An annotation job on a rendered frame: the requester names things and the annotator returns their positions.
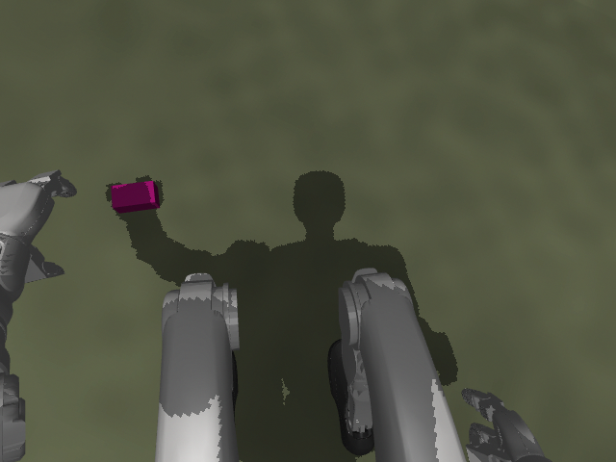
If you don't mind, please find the left robot hand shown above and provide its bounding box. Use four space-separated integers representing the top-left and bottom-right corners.
0 170 77 283

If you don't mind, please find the right robot hand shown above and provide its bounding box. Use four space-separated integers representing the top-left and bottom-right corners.
462 389 545 462

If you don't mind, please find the left robot arm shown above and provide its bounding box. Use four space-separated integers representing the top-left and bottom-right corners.
0 235 31 462

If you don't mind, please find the small box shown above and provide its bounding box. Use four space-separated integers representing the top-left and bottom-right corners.
111 181 160 214

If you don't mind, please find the right robot foot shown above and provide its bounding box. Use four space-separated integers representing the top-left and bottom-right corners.
327 339 374 455

